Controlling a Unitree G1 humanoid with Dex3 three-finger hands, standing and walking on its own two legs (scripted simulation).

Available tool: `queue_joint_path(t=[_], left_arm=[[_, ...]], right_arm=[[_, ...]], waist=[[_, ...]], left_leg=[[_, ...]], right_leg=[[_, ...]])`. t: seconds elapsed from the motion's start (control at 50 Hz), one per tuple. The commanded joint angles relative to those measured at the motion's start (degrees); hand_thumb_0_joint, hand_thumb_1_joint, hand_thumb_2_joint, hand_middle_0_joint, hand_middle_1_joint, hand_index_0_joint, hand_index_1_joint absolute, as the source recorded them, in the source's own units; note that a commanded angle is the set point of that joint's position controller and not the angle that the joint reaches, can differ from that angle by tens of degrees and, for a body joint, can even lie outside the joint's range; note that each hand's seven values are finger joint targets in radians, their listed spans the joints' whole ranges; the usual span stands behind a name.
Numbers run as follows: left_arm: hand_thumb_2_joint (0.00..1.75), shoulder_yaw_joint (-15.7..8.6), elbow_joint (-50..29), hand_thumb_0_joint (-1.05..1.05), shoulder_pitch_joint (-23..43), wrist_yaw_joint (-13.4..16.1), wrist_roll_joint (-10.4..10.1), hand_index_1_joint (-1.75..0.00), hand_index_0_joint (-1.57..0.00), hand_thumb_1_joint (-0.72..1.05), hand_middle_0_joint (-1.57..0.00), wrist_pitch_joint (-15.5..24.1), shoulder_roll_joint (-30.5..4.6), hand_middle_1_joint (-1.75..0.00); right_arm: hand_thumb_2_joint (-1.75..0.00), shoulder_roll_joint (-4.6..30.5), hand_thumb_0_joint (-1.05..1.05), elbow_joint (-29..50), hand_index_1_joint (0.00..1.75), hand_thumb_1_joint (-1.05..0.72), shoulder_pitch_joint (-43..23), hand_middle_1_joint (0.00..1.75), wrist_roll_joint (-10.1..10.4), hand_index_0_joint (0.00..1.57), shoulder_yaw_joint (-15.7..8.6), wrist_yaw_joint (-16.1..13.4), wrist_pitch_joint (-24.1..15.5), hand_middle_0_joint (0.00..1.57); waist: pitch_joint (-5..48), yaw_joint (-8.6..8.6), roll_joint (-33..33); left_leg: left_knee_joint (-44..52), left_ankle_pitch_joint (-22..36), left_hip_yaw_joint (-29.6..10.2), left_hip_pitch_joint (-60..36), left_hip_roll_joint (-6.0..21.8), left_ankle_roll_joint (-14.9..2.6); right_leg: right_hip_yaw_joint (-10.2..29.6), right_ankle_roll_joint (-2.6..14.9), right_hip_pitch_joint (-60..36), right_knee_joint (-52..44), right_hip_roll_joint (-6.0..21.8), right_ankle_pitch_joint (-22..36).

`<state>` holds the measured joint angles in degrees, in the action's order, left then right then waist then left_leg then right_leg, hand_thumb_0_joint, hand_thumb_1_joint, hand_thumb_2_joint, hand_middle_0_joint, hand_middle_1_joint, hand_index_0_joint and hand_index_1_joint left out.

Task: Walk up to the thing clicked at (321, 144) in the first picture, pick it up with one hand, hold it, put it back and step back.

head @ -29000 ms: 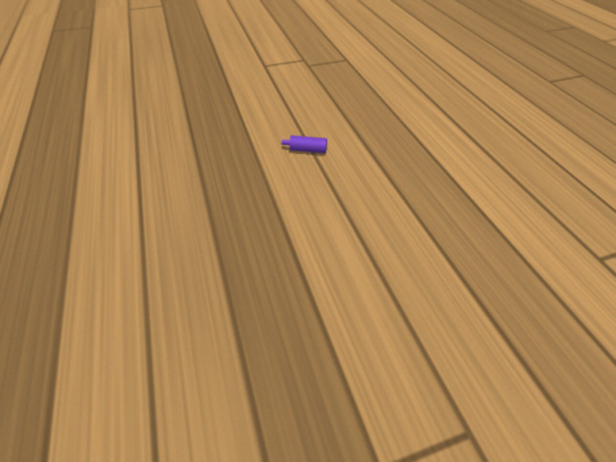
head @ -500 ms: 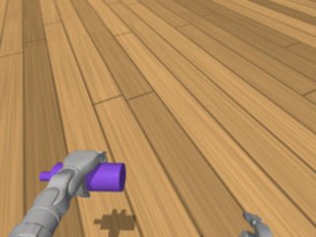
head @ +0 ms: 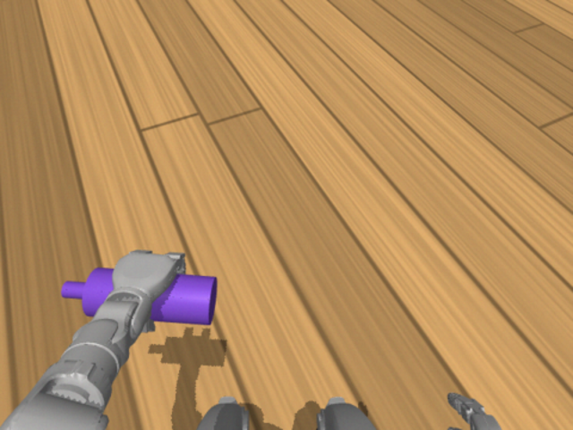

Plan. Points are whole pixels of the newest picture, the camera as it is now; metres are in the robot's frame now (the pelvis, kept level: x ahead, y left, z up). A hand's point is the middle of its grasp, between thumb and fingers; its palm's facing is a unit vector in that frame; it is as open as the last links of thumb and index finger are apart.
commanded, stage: crouch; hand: left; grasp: from above
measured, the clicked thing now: (140, 295) +0.35 +0.24 -0.11
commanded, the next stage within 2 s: lower in 1.54 s
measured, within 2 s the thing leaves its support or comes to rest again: neither
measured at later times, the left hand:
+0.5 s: hand (183, 317) +0.38 +0.23 -0.34, palm faces -0.46 +0.06 -0.89, open 10.8 cm
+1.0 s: hand (194, 321) +0.41 +0.23 -0.47, palm faces -0.46 +0.03 -0.89, open 10.8 cm
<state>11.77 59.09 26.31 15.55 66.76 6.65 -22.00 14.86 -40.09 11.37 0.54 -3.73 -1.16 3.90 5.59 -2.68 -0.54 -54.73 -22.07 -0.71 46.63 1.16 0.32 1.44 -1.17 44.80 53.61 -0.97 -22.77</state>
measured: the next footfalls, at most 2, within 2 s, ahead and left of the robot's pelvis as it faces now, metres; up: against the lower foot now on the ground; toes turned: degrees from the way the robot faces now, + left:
none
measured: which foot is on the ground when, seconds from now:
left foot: down 0.00-1.00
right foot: down 0.00-1.00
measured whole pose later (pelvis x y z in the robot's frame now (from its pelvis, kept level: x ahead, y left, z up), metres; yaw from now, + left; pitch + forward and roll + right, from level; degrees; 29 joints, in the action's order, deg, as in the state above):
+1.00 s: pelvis -0.04 +0.00 -0.30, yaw -5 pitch +38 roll -6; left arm 0.3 76.0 49.6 22.2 72.0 8.9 -33.2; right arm 13.4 -42.2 8.0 -6.4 -1.1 5.3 -2.6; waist 8.9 -10.5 -0.5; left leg -122.6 -38.8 -5.8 121.9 0.7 0.4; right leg -2.6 -1.9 117.8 119.5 -2.6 -40.0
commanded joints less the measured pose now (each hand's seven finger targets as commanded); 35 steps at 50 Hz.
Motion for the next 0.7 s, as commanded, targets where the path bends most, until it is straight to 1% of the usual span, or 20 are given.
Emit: queue_joint_path(t=[0.0,0.06,0.1,0.12,0.16,0.2,0.22,0.32,0.38,0.4,0.42,0.46,0.5,0.52,0.54,0.6,0.62,0.64,0.66,0.68], left_arm=[[1.06,-6.4,-3.3,0.0,23.6,6.1,1.9,-1.03,-0.9,0.56,-0.86,-0.5,-12.3,-1.06],[1.05,-7.1,-0.6,0.0,25.8,7.1,2.3,-0.99,-0.92,0.59,-0.89,-1.0,-12.5,-1.02],[1.05,-7.7,-1.1,0.0,28.1,7.2,1.7,-0.98,-0.95,0.62,-0.92,-1.0,-13.0,-1.01],[1.07,-8.4,-1.4,0.0,29.1,7.4,2.2,-0.97,-0.95,0.6,-0.93,-1.2,-14.4,-0.99],[1.07,-8.5,-1.5,0.0,30.2,7.4,1.7,-0.98,-0.93,0.58,-0.91,-1.7,-13.9,-1.0],[1.08,-9.2,0.6,0.0,29.3,7.1,1.4,-0.98,-0.92,0.57,-0.91,-2.1,-14.6,-1.0],[1.07,-9.1,0.6,0.0,30.8,6.7,1.3,-0.99,-0.91,0.56,-0.89,-2.1,-14.9,-1.01],[1.05,-9.7,1.7,0.0,33.4,5.6,1.5,-0.97,-0.92,0.56,-0.89,-1.0,-15.6,-0.99],[1.07,-10.4,3.1,0.0,34.8,5.8,2.2,-0.97,-0.93,0.58,-0.91,0.2,-17.3,-0.99],[1.07,-10.6,1.2,0.0,37.2,6.1,2.2,-0.96,-0.93,0.58,-0.91,0.7,-17.6,-0.98],[1.08,-11.4,1.4,0.0,37.5,6.4,2.7,-0.96,-0.93,0.57,-0.91,0.9,-19.7,-0.98],[1.09,-10.8,1.2,0.0,39.4,7.2,3.1,-0.97,-0.93,0.58,-0.91,1.5,-18.4,-0.99],[1.08,-11.4,2.7,0.0,39.9,8.0,3.9,-0.95,-0.93,0.57,-0.91,1.7,-19.7,-0.96],[1.06,-11.2,4.5,0.0,39.3,8.3,4.1,-0.93,-0.93,0.57,-0.91,1.6,-18.9,-0.95],[1.06,-12.1,2.9,0.0,40.2,8.8,4.4,-0.93,-0.93,0.57,-0.91,1.7,-20.5,-0.95],[1.06,-12.5,4.9,0.0,40.1,9.5,4.6,-0.93,-0.93,0.56,-0.92,1.2,-20.6,-0.95],[1.07,-12.2,4.9,0.0,40.4,9.5,4.2,-0.93,-0.94,0.57,-0.92,1.0,-19.7,-0.95],[1.09,-12.5,4.3,0.0,41.5,9.6,4.1,-0.94,-0.94,0.57,-0.93,1.0,-20.5,-0.95],[1.1,-12.8,6.6,0.0,39.7,9.5,4.1,-0.96,-0.95,0.59,-0.93,0.7,-20.4,-0.97],[1.09,-12.4,5.3,0.0,41.8,9.4,3.9,-0.96,-0.95,0.59,-0.93,0.8,-20.2,-0.97]], right_arm=[[-0.9,8.5,0.0,3.5,0.3,-0.9,4.2,0.3,-1.0,0.2,-3.5,-0.4,-2.1,0.2],[-0.9,9.1,0.0,3.3,0.3,-0.9,5.3,0.3,-1.8,0.2,-3.9,-0.5,-2.7,0.2],[-0.9,9.5,0.0,3.2,0.3,-0.9,6.0,0.3,-2.1,0.2,-4.2,-0.6,-3.2,0.2],[-0.9,9.5,0.0,3.4,0.3,-0.9,6.2,0.3,-2.2,0.2,-4.1,-0.7,-3.3,0.2],[-0.9,9.4,0.0,3.3,0.3,-0.9,6.8,0.3,-2.4,0.2,-4.2,-0.7,-3.6,0.2],[-0.9,9.4,0.0,3.0,0.3,-0.9,6.9,0.3,-2.6,0.2,-4.3,-0.8,-4.0,0.2],[-0.9,9.6,0.0,3.0,0.3,-0.91,7.2,0.3,-2.8,0.2,-4.3,-0.7,-4.1,0.2],[-0.9,10.0,0.0,2.6,0.3,-0.9,7.8,0.3,-3.3,0.2,-4.0,-0.2,-4.9,0.2],[-0.9,9.9,0.0,2.1,0.3,-0.9,7.8,0.3,-3.7,0.2,-3.3,0.2,-5.4,0.2],[-0.9,10.0,0.0,2.0,0.3,-0.9,7.5,0.3,-3.8,0.2,-3.2,0.4,-5.6,0.2],[-0.9,10.0,0.0,1.9,0.3,-0.9,7.3,0.3,-3.9,0.2,-3.1,0.5,-5.9,0.2],[-0.9,10.1,0.0,1.3,0.3,-0.9,7.6,0.3,-4.3,0.2,-2.8,1.0,-6.4,0.2],[-0.9,10.5,0.0,0.5,0.3,-0.9,7.5,0.3,-4.5,0.2,-2.7,1.3,-6.8,0.2],[-0.9,10.8,0.0,0.0,0.3,-0.9,7.9,0.3,-4.8,0.2,-2.6,1.7,-7.0,0.2],[-0.9,10.8,0.0,0.1,0.3,-0.9,8.0,0.3,-5.0,0.2,-2.4,2.0,-7.1,0.2],[-0.9,10.8,0.0,-0.4,0.3,-0.91,8.5,0.3,-5.5,0.2,-2.1,2.9,-7.4,0.2],[-0.9,10.7,0.0,-0.2,0.3,-0.91,8.7,0.3,-5.6,0.2,-2.0,3.2,-7.4,0.2],[-0.9,10.7,0.0,-0.6,0.3,-0.91,8.5,0.3,-5.7,0.2,-2.1,3.4,-7.5,0.2],[-0.91,10.7,0.0,-0.6,0.3,-0.91,8.7,0.3,-5.9,0.2,-2.0,3.8,-7.6,0.2],[-0.91,10.7,0.0,-0.6,0.3,-0.91,8.5,0.3,-6.0,0.2,-2.1,3.9,-7.7,0.2]], waist=[[23.7,-1.89,-3.5],[27.4,-2.59,-4.0],[31.0,-2.89,-5.8],[32.5,-2.99,-5.6],[35.1,-3.45,-5.2],[35.4,-3.71,-4.8],[35.2,-4.49,-4.4],[36.8,-5.47,-6.2],[35.6,-6.43,-5.3],[37.7,-6.6,-7.0],[39.1,-5.93,-7.2],[40.2,-7.27,-8.8],[41.0,-6.93,-10.8],[40.6,-7.51,-10.6],[43.2,-6.89,-12.1],[44.5,-7.35,-12.5],[44.5,-7.84,-12.1],[44.7,-7.78,-12.6],[43.3,-7.86,-12.5],[44.0,-8.24,-13.0]], left_leg=[[-7.2,9.3,1.5,-1.7,-2.1,-0.84],[-12.8,6.1,0.5,4.7,-1.8,-1.01],[-16.1,4.7,-0.6,7.1,-1.4,-0.93],[-17.7,3.8,-0.7,9.3,-1.5,-1.08],[-20.6,2.0,-0.5,13.1,-1.6,-1.22],[-22.9,-0.7,-0.6,16.9,-1.6,-1.38],[-24.0,-2.2,-1.1,18.7,-1.5,-1.36],[-28.9,-8.1,-3.4,23.6,-1.5,-0.85],[-32.8,-11.5,-3.1,29.6,-1.8,-1.25],[-34.0,-11.9,-3.2,30.0,-1.9,-1.18],[-35.4,-12.1,-2.7,30.5,-2.0,-1.3],[-37.1,-11.6,-3.5,30.8,-1.9,-1.0],[-38.8,-10.7,-3.7,30.9,-1.7,-0.81],[-40.0,-9.4,-4.1,31.5,-1.6,-0.76],[-40.7,-8.2,-4.1,31.1,-1.7,-0.66],[-44.6,-4.0,-2.9,32.0,-1.7,-1.09],[-45.5,-3.5,-2.9,33.0,-1.7,-1.15],[-46.6,-3.2,-2.5,33.7,-1.6,-1.26],[-46.9,-2.9,-3.1,33.9,-1.5,-1.07],[-47.8,-3.3,-2.7,34.6,-1.4,-1.21]], right_leg=[[-2.0,2.64,6.8,4.9,-1.3,8.7],[-2.7,3.08,14.1,11.1,-1.6,5.7],[-3.1,3.3,19.1,15.3,-1.3,4.4],[-3.2,3.35,20.1,16.9,-1.4,3.7],[-3.3,3.3,22.2,19.6,-1.2,2.6],[-3.5,3.26,24.9,21.9,-1.2,0.3],[-3.7,3.27,26.9,23.2,-1.2,-0.9],[-5.1,3.82,37.3,30.4,-1.0,-6.7],[-5.0,3.7,40.8,33.0,-1.0,-9.2],[-5.0,3.76,42.6,34.3,-0.9,-9.6],[-4.8,3.76,43.0,34.9,-1.0,-10.1],[-5.5,3.84,46.3,37.7,-1.0,-9.5],[-5.8,3.93,49.5,39.9,-0.9,-8.9],[-6.0,3.77,51.0,41.1,-0.7,-8.1],[-6.3,3.97,51.0,42.5,-0.9,-7.2],[-6.3,3.59,51.3,44.2,-0.8,-3.6],[-6.5,3.58,51.7,44.9,-0.9,-3.1],[-6.3,3.48,51.9,45.4,-0.9,-2.5],[-6.6,3.5,53.0,46.5,-0.6,-2.6],[-6.6,3.48,53.3,46.8,-0.8,-2.6]])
